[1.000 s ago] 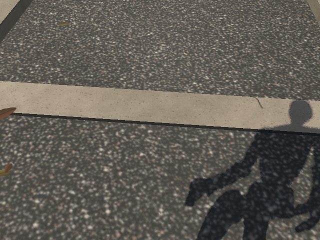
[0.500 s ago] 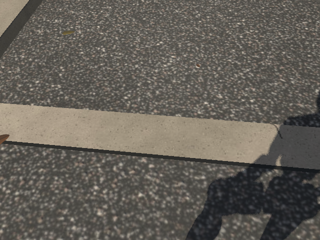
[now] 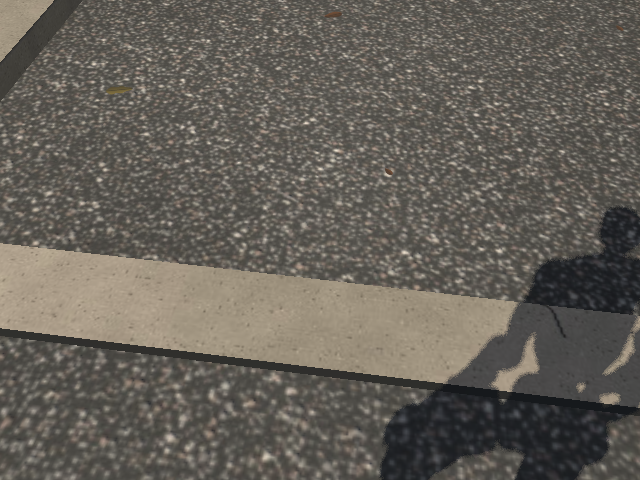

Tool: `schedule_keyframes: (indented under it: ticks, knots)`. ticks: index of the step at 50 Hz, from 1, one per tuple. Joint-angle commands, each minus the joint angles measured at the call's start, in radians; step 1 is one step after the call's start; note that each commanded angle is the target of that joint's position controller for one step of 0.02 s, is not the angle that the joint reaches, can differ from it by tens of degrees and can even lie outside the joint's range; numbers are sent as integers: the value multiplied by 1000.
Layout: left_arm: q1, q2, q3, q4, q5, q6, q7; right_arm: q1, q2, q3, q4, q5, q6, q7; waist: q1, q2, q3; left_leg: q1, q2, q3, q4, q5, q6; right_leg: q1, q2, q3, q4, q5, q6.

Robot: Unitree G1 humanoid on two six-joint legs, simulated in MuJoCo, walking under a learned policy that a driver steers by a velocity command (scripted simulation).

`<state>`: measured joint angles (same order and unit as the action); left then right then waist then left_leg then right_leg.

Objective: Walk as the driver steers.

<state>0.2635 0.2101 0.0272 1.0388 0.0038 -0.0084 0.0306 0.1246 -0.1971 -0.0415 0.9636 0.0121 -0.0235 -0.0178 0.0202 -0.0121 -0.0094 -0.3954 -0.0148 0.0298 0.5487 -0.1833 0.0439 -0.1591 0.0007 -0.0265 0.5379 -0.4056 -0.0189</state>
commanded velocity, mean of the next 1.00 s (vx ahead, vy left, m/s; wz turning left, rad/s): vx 0.43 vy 0.00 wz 0.00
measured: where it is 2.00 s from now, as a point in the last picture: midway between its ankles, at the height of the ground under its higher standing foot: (357, 397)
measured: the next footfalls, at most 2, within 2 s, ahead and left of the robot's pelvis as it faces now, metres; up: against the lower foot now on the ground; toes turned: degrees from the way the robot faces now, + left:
right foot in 0.72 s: +0.44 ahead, -0.15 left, +0.00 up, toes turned -2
left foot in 1.26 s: +0.76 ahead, +0.07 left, +0.00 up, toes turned +3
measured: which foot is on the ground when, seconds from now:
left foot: down 0.00-0.74, up 0.76-1.00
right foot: down 0.00-0.22, up 0.24-0.70, down 0.72-1.00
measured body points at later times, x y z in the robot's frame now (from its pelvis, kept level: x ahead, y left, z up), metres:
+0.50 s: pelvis +0.15 +0.02 +0.02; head +0.16 +0.03 +0.47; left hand +0.29 +0.28 -0.10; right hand +0.12 -0.22 -0.13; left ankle +0.08 +0.10 -0.73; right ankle +0.27 -0.16 -0.66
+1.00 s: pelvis +0.41 -0.07 +0.02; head +0.42 -0.07 +0.47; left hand +0.35 +0.15 -0.13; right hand +0.52 -0.29 -0.12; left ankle +0.52 +0.10 -0.65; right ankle +0.40 -0.15 -0.73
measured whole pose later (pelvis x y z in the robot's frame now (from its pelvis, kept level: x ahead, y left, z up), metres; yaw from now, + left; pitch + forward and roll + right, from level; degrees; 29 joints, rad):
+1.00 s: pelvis +0.41 -0.07 +0.02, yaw +0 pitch +0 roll -2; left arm 0.43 0.14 0.02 1.04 0.08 -0.12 -0.01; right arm 0.18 -0.19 -0.03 0.95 -0.09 -0.09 0.05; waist 0.06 0.04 0.03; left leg -0.68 0.11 -0.05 0.98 -0.08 0.10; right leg -0.11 0.08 -0.06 0.26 -0.15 -0.09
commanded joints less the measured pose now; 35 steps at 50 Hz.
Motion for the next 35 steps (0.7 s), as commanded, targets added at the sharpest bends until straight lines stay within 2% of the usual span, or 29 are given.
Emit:
schedule_keyframes:
  ticks: [1, 3, 4, 5, 6, 8, 9, 10, 11, 12, 13, 14, 15, 16, 17, 18, 19, 22, 24, 27, 30, 33, 34, 35]
  knots:
    - [101, 90, 21, -2, -7, -33, 0, -17, -132, -37, -44, 11, -27, -7, 8, 26, 40, 96, 87, -150, -123, -320, 93, -143, -56, 59, -135, -116, -91]
    - [139, 111, 30, 9, -14, -58, -2, -50, -106, -35, -57, 14, -50, 3, 21, -49, 64, 17, 34, -77, -15, -227, 81, -76, -116, 150, -197, -116, -128]
    - [169, 140, 39, 17, -18, -67, -3, -79, -94, -32, -68, 14, -65, 10, 31, -109, 85, -76, -3, -22, 73, -153, 65, 2, -180, 243, -243, -70, -158]
    - [170, 171, 49, 17, -23, -75, -3, -107, -91, -31, -81, 14, -79, 20, 29, -151, 119, -182, -8, 22, 131, -74, 57, 84, -262, 328, -262, 49, -186]
    - [170, 172, 52, 16, -25, -81, -3, -117, -92, -30, -86, 10, -91, 27, 26, -143, 131, -245, 13, 28, 157, -37, 61, 145, -309, 352, -235, 190, -201]
    - [184, 148, 49, 15, -23, -82, -5, -97, -83, -31, -78, 14, -102, 43, 14, -123, 115, -250, 25, 37, 169, -83, 69, 200, -316, 311, -170, 393, -193]
    - [134, 151, 47, 0, -25, -78, -8, -31, -78, -33, -59, 19, -101, 48, -35, -134, 103, -123, 8, 52, 95, -120, 83, 137, -288, 256, -129, 493, -171]
    - [57, 149, 44, -27, -24, -76, -12, 98, -99, -48, -17, 22, -98, 50, -112, -125, 55, 142, -14, 41, -5, -72, 107, 1, -216, 169, -33, 609, -128]
    - [6, 130, 38, -60, -20, -81, -16, 266, -199, -84, 32, 17, -97, 50, -178, 19, -27, 403, 94, -177, -85, 24, 166, -171, -89, 49, 256, 659, -59]
    - [41, 71, 23, -78, -11, -100, -19, 407, -287, -100, 58, 9, -89, 49, -194, 249, -129, 676, 316, -584, -227, 62, 289, -468, 35, 5, 641, 175, 7]
    - [12, 94, 30, -93, -24, -118, -25, 361, -203, -65, 56, 1, -90, 51, -151, 198, -108, 645, 393, -720, -288, 99, 295, -597, 22, 129, 773, -113, -21]
    - [-20, 119, 40, -105, -50, -122, -32, 262, -148, -42, 32, -2, -91, 50, -106, 115, -18, 548, 381, -605, -284, 106, 262, -636, -36, 143, 818, -63, -49]
    - [-23, 111, 41, -103, -56, -117, -33, 198, -115, -27, 14, -4, -91, 52, -75, 60, 21, 460, 343, -477, -306, 133, 234, -618, -80, 124, 786, 22, -59]
    - [-17, 103, 47, -97, -45, -109, -28, 167, -106, -18, 6, -4, -91, 55, -51, 31, 49, 393, 296, -374, -331, 147, 203, -590, -114, 106, 718, 87, -59]
    - [-3, 104, 55, -94, -35, -97, -22, 155, -95, -12, 6, -6, -88, 53, -31, 51, 55, 343, 249, -296, -358, 147, 172, -536, -135, 92, 653, 132, -53]
    - [7, 94, 57, -90, -33, -87, -20, 164, -95, -9, 12, -10, -83, 48, -22, 75, 60, 311, 220, -247, -378, 158, 158, -504, -135, 75, 611, 162, -42]
    - [-4, 84, 58, -94, -29, -81, -18, 188, -109, -11, 21, -13, -81, 41, -23, 83, 66, 299, 208, -217, -393, 197, 157, -504, -133, 56, 578, 195, -29]
    - [-117, 69, 57, -143, -19, -74, -15, 239, -155, -18, 35, -16, -76, 18, -40, 68, 90, 300, 214, -181, -423, 247, 167, -562, -133, 40, 407, 294, 9]
    - [-203, 55, 49, -173, -19, -75, -20, 249, -162, -19, 35, -16, -72, 9, -59, 76, 100, 291, 206, -154, -439, 216, 158, -545, -121, 33, 259, 379, 17]
    - [-293, 60, 43, -197, -26, -77, -33, 281, -173, -26, 44, -6, -72, 6, -82, 87, 115, 301, 211, -129, -453, 164, 154, -499, -95, 17, 121, 452, 19]
    - [-361, 67, 37, -224, -31, -81, -49, 317, -170, -32, 65, 5, -66, 6, -93, 82, 139, 377, 251, -126, -429, 165, 152, -510, -90, 26, 53, 437, -1]
    - [-356, 95, 43, -238, -32, -92, -65, 306, -188, -44, 70, 8, -56, 3, -62, 92, 119, 449, 285, -123, -359, 267, 131, -446, -72, 19, -3, 356, -41]
    - [-216, 56, 20, -186, 100, -67, -69, 366, -60, 13, 104, -161, -87, 60, -16, 127, 26, 508, 313, -146, -360, 364, 161, -328, -77, 55, 25, 424, -66]
    - [-176, 116, 49, -188, 88, -60, -67, 287, -115, -11, 80, -132, -95, 81, 40, 98, 41, 496, 268, -95, -277, 471, 139, -237, -36, 2, -30, 382, -91]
